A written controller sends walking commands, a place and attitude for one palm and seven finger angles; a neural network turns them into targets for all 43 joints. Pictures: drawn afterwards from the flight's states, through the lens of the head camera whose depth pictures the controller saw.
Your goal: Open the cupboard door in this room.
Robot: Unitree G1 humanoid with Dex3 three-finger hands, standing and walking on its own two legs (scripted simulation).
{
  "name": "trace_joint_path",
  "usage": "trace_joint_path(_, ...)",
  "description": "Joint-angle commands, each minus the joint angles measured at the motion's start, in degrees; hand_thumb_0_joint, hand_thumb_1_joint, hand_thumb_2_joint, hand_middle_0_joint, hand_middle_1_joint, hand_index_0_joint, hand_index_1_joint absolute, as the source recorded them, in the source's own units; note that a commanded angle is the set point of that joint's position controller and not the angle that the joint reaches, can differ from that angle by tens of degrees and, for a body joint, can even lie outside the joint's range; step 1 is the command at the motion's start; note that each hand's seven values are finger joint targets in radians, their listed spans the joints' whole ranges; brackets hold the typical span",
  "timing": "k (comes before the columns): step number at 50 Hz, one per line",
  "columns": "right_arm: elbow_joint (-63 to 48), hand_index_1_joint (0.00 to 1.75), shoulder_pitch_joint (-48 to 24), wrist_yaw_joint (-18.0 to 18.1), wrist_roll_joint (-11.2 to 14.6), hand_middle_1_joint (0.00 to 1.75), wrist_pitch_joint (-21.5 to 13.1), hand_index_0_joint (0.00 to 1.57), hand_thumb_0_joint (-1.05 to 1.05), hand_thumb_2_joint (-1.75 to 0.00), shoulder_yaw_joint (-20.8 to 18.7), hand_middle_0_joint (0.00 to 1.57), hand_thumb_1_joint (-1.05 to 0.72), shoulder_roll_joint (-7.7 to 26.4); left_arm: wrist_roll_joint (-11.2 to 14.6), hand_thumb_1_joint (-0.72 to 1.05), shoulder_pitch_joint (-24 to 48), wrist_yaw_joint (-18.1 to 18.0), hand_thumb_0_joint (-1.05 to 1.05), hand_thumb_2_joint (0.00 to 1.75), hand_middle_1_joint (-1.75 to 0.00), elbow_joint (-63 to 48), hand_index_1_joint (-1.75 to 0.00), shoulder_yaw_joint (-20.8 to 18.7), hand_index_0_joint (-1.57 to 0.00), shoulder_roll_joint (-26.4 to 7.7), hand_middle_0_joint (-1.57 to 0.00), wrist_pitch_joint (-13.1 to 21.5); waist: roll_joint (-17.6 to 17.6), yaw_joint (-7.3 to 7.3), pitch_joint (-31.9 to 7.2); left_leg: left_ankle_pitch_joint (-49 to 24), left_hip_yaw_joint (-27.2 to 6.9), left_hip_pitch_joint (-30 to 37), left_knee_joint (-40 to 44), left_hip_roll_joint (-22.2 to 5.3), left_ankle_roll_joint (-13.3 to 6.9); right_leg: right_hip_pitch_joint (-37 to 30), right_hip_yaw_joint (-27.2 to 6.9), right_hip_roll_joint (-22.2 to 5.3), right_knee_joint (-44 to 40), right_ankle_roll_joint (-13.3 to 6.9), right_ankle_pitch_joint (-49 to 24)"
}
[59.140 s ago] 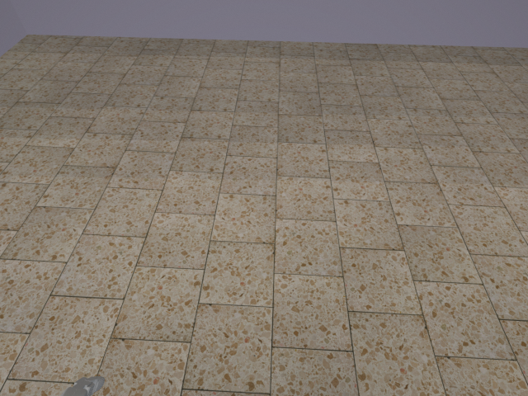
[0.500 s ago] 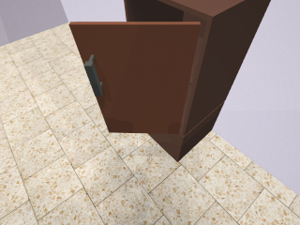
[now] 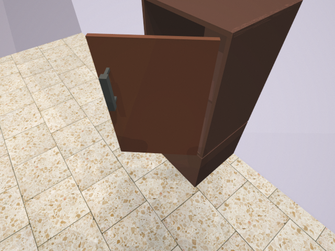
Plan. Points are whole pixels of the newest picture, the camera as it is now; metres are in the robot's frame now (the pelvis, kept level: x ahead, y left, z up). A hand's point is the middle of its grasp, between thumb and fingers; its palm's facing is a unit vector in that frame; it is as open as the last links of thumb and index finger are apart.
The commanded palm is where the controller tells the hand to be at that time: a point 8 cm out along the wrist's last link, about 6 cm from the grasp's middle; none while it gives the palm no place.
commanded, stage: look again from close up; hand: left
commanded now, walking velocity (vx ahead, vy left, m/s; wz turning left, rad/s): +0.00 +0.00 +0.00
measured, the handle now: (110, 89) +0.59 +0.23 +0.04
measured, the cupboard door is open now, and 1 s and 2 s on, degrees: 46 46 46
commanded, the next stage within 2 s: raise the hand with hooked fingers in 0.40 s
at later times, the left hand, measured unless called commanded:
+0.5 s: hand out of the picture +0.02 +0.17 -0.17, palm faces +0.03 -0.98 -0.20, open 7.3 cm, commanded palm +0.11 +0.22 -0.07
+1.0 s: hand (81, 244) +0.15 +0.21 -0.04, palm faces +0.09 -1.00 -0.01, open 9.0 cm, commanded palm +0.15 +0.26 -0.03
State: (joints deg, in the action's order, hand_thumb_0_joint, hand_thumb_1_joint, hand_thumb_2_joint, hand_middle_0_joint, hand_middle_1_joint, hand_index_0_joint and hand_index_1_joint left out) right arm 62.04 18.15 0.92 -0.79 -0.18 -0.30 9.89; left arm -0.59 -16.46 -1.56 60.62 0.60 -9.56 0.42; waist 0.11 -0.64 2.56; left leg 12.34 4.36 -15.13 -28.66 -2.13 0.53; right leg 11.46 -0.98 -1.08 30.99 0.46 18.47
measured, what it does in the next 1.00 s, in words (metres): lowers itself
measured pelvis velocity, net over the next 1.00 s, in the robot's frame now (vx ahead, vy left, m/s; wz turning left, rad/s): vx -0.02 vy -0.01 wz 0.07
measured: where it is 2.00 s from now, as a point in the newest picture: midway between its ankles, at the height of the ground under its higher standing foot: outside the picture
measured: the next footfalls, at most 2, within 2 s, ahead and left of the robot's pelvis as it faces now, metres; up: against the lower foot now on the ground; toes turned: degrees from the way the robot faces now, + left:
none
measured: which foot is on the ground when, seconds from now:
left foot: down 0.00-1.00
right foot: down 0.00-1.00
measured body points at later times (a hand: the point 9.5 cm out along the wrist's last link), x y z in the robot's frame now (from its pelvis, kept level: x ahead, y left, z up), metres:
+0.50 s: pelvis +0.02 +0.00 +0.00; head +0.03 -0.01 +0.45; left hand +0.02 +0.22 -0.15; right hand +0.04 -0.23 -0.16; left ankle +0.03 +0.13 -0.73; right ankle -0.02 -0.12 -0.73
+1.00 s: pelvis -0.02 -0.01 -0.08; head +0.02 +0.01 +0.36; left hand +0.14 +0.26 -0.04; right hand +0.23 -0.24 -0.11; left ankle +0.03 +0.13 -0.73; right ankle -0.02 -0.12 -0.73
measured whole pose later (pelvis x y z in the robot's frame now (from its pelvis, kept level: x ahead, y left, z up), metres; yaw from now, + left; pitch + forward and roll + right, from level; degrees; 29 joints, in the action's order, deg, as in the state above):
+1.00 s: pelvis -0.02 -0.01 -0.08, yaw +4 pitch +11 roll -2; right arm 28.3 8.5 3.2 1.4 -13.3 -3.2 14.7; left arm 17.2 -26.3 21.2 3.0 -11.7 -13.1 26.2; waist -0.8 2.4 -7.2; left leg 26.5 -2.5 -50.3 -65.8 -3.1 1.6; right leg 42.3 4.5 -0.4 65.4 -0.8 33.9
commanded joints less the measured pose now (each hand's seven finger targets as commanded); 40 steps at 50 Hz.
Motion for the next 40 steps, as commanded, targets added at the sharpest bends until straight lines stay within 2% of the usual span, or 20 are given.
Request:
trace_joint_path(1, -2.1, 0.3, 0.7, 0.2, 0.0, 0.3, -1.6, 0.2, 0.0, -0.9, -1.0, 0.2, -0.9, 5.2, -0.2, 0.9, -2.7, -0.2, 0.0, 0.9, -0.3, -1.0, -0.3, -1.5, -0.2, -6.3, -0.2, 1.0, 0.4, 0.55, 0.1, -1.4, -4.9, 3.6, 6.0, -3.8, -1.9, 4.6, -3.7, -3.7, -8.0, -2.7, -3.9)
trace_joint_path(13, -0.3, 0.3, -0.3, 0.6, 0.1, 0.3, -1.8, 0.2, 0.0, -0.9, -1.0, 0.2, -0.9, 4.3, -0.4, 0.9, -3.4, -0.4, 0.0, 0.9, -0.3, 1.0, -0.3, -1.6, -0.2, -5.4, -0.2, 1.2, -0.3, 0.62, 1.5, -4.7, -4.7, 4.9, 6.1, -4.0, -2.0, 4.3, -3.4, -3.8, -8.6, -2.4, -7.8)
trace_joint_path(17, -0.2, 0.3, -0.6, 0.6, 0.0, 0.3, -1.8, 0.2, 0.0, -0.9, -1.1, 0.2, -0.9, 4.8, -0.3, 0.9, -3.5, -0.4, 0.0, 0.9, -0.3, 1.2, -0.3, -1.7, -0.2, -5.2, -0.2, 1.2, 0.4, 0.62, 0.7, -5.5, -4.8, 5.7, 6.5, -4.2, -2.0, 3.9, -3.2, -3.8, -8.3, -2.3, -8.1)
trace_joint_path(24, -0.2, 0.3, -1.4, 0.7, 0.1, 0.3, -1.8, 0.2, 0.0, -0.9, -1.1, 0.2, -0.9, 5.2, -0.4, 0.9, -3.3, -0.5, 0.0, 0.9, -0.3, 1.3, -0.3, -1.8, -0.2, -5.7, -0.2, 1.3, -0.4, 0.66, 0.7, -7.3, -4.5, 5.9, 6.3, -4.2, -1.9, 3.2, -3.4, -4.0, -8.4, -2.3, -10.8)
trace_joint_path(25, -4.4, 0.3, -6.9, 0.2, 0.6, 0.3, -1.7, 0.2, 0.0, -0.9, -1.4, 0.2, -0.9, 6.5, -1.0, 0.9, -8.1, -2.7, 0.0, 0.9, -0.3, 2.5, -0.3, -1.8, -0.2, -6.2, -0.2, 2.2, -6.6, 2.8, 2.6, -9.9, -2.9, 0.6, -7.2, -4.9, -0.1, 2.8, -7.9, -7.7, -11.1, -0.4, -33.6)
trace_joint_path(26, -23.0, 0.3, -3.3, 2.9, 3.2, 0.3, -10.3, 0.2, 0.0, -0.9, -2.1, 0.2, -0.9, 14.9, 11.7, 0.88, 34.1, -1.9, 0.0, 0.89, -0.32, -87.7, -0.32, -6.5, -0.2, -18.1, -0.2, 15.1, 4.8, -5.21, -27.6, -15.9, -2.4, 17.2, 1.5, 1.9, -2.7, -3.9, 0.1, -2.5, -2.6, -1.7, -31.2)
trace_joint_path(27, -19.6, 0.3, -8.2, 5.0, 2.5, 0.3, -15.5, 0.2, 0.0, -0.9, -1.4, 0.2, -0.9, 9.9, 7.1, 0.85, 8.9, -4.7, 0.0, 0.88, -0.33, -72.8, -0.33, -8.1, -0.2, -13.9, -0.2, 12.7, 14.3, 1.55, -26.7, -23.3, -2.3, 21.1, 2.2, -0.5, -3.1, -0.7, 2.4, 0.2, 0.9, -2.6, -19.4)
trace_joint_path(28, -19.7, 0.3, -8.0, 4.3, 3.9, 0.3, -17.2, 0.2, 0.0, -0.9, -1.9, 0.2, -0.9, 7.8, 8.1, 0.83, -7.1, -5.9, 0.0, 0.87, -0.34, -62.8, -0.34, -0.8, -0.21, -2.4, -0.21, 5.0, 13.0, -0.37, -16.9, -19.2, -3.2, 13.6, 2.1, -0.6, -2.0, 5.8, 6.0, 0.2, 0.7, -1.3, -10.3)
trace_joint_path(29, -19.3, 0.3, -6.8, 4.3, 4.2, 0.3, -17.6, 0.2, 0.0, -0.9, -2.0, 0.2, -0.9, 8.4, 10.4, 0.81, -4.9, -4.8, 0.0, 0.86, -0.36, -63.6, -0.36, 1.7, -0.21, 3.4, -0.21, 5.0, 5.5, -1.72, -8.8, -13.9, -3.7, 8.2, 0.6, -0.4, -1.5, 7.6, 7.0, 0.2, -0.9, -0.9, -11.1)
trace_joint_path(30, -21.9, 0.3, -7.6, 4.3, 3.7, 0.3, -18.2, 0.2, 0.0, -0.9, -3.0, 0.2, -0.9, 10.1, 10.4, 0.78, -1.3, -3.8, 0.0, 0.85, -0.37, -64.3, -0.37, -1.3, -0.21, -0.7, -0.21, 7.7, 1.0, -3.37, -3.5, -7.7, -4.4, 3.6, -1.7, 0.5, -1.8, 12.0, 7.0, 0.6, -1.8, -0.4, -9.1)
trace_joint_path(31, -22.8, 0.3, -7.1, 4.2, 2.3, 0.3, -18.5, 0.2, 0.0, -0.9, -3.7, 0.2, -0.9, 11.3, 10.3, 0.76, -2.5, -2.2, 0.0, 0.84, -0.39, -61.7, -0.39, -3.4, -0.21, -1.9, -0.21, 10.8, -5.5, -4.17, -4.2, -4.8, -4.5, 0.1, -4.4, 1.2, -1.9, 16.2, 7.5, 1.0, -0.7, -0.1, -6.7)
trace_joint_path(32, -24.1, 0.3, -7.6, 3.8, 1.5, 0.3, -18.5, 0.2, 0.0, -0.9, -4.1, 0.2, -0.9, 11.0, 10.7, 0.74, -7.2, 0.3, 0.0, 0.83, -0.4, -55.2, -0.4, -3.9, -0.21, 0.4, -0.21, 14.3, -10.2, -2.87, -2.7, -2.4, -4.6, -5.1, -7.3, 1.6, -1.6, 20.3, 8.0, 1.4, 1.6, 0.1, -3.8)
trace_joint_path(33, -26.2, 0.3, -8.4, 3.0, 1.8, 0.3, -18.7, 0.2, 0.0, -0.9, -4.7, 0.2, -0.9, 10.5, 11.1, 0.71, -13.6, 3.8, 0.0, 0.82, -0.42, -49.8, -0.42, -5.4, -0.21, 0.7, -0.21, 17.8, -10.3, -0.06, -2.1, -1.6, -4.3, -9.3, -9.6, 2.3, -0.9, 21.3, 7.6, 1.4, 4.3, -0.4, -2.9)
trace_joint_path(34, -27.4, 0.3, -9.2, 2.0, 1.2, 0.3, -18.5, 0.2, 0.0, -0.9, -5.0, 0.2, -0.9, 10.1, 11.7, 0.69, -16.6, 7.6, 0.0, 0.81, -0.43, -47.4, -0.43, -6.0, -0.22, 1.1, -0.22, 22.0, -12.3, 1.54, -4.1, -0.5, -3.8, -13.7, -12.4, 2.4, -0.3, 23.5, 7.4, 1.4, 8.0, -0.7, -2.1)
trace_joint_path(35, -29.1, 0.3, -10.2, 1.2, 0.9, 0.3, -18.4, 0.2, 0.0, -0.9, -5.5, 0.2, -0.9, 10.1, 12.5, 0.67, -18.3, 11.6, 0.0, 0.8, -0.45, -47.0, -0.45, -7.9, -0.22, -0.2, -0.22, 26.5, -13.5, 3.17, -6.9, -0.1, -3.5, -17.2, -15.4, 2.6, -0.1, 24.4, 6.5, 1.4, 11.6, -1.1, -2.5)
trace_joint_path(36, -31.0, 0.3, -11.4, 0.4, 0.9, 0.3, -18.4, 0.2, 0.0, -0.9, -5.9, 0.2, -0.9, 10.3, 13.1, 0.64, -18.5, 15.7, 0.0, 0.79, -0.47, -47.5, -0.47, -9.0, -0.22, -1.5, -0.22, 30.7, -11.8, 3.76, -9.0, 0.1, -3.2, -20.0, -18.2, 2.9, 0.1, 24.9, 5.5, 1.1, 14.7, -1.4, -3.6)
trace_joint_path(37, -32.9, 0.3, -12.3, -0.2, 1.1, 0.3, -18.4, 0.2, 0.0, -0.9, -6.3, 0.2, -0.9, 10.6, 13.5, 0.62, -17.3, 19.8, 0.0, 0.78, -0.48, -48.4, -0.48, -11.2, -0.22, -4.6, -0.22, 34.1, -9.4, 3.86, -11.5, 0.2, -3.0, -22.3, -21.0, 3.1, 0.1, 25.0, 4.0, 0.6, 17.0, -1.6, -5.1)
trace_joint_path(38, -34.3, 0.3, -11.9, -0.8, 1.5, 0.3, -17.9, 0.2, 0.0, -0.9, -6.7, 0.2, -0.9, 11.0, 14.1, 0.6, -16.7, 23.6, 0.0, 0.77, -0.5, -47.2, -0.5, -15.7, -0.22, -9.4, -0.22, 35.9, -5.7, 4.64, -13.0, -0.8, -3.0, -23.9, -23.7, 3.2, 0.1, 23.8, 1.8, -0.2, 19.1, -2.0, -7.8)
trace_joint_path(39, -36.7, 0.3, -12.8, -0.8, 1.9, 0.3, -17.4, 0.2, 0.0, -0.9, -6.8, 0.2, -0.9, 11.1, 15.0, 0.57, -16.0, 25.6, 0.0, 0.76, -0.51, -50.6, -0.51, -18.0, -0.22, -11.5, -0.22, 35.8, -3.1, 5.54, -17.2, -0.9, -2.0, -24.5, -25.0, 3.5, -0.4, 23.3, 0.8, -0.3, 20.3, -2.0, -7.1)
trace_joint_path(40, -38.8, 0.3, -13.4, -0.5, 2.3, 0.3, -16.7, 0.2, 0.0, -0.9, -6.7, 0.2, -0.9, 10.8, 16.6, 0.55, -15.4, 26.7, 0.0, 0.75, -0.53, -52.9, -0.53, -18.3, -0.22, -10.9, -0.22, 34.0, -2.7, 5.51, -18.9, -0.1, -1.3, -24.4, -25.6, 3.7, -0.8, 23.3, 0.4, -0.2, 20.3, -1.7, -5.7)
